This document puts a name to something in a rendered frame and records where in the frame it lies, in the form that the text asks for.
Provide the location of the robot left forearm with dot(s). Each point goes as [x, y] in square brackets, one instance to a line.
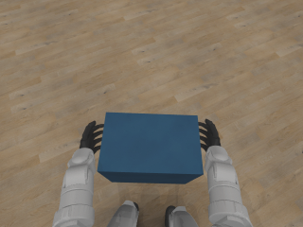
[76, 200]

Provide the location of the carton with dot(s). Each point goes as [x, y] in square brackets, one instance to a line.
[150, 148]

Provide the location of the robot right forearm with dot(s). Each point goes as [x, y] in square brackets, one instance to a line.
[225, 203]

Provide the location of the right robot shin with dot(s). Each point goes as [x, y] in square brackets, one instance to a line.
[179, 208]

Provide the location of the right robot hand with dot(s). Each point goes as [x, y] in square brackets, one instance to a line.
[212, 136]

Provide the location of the left robot foot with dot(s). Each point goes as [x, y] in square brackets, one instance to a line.
[136, 206]

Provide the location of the left robot hand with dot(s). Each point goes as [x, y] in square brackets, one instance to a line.
[88, 136]

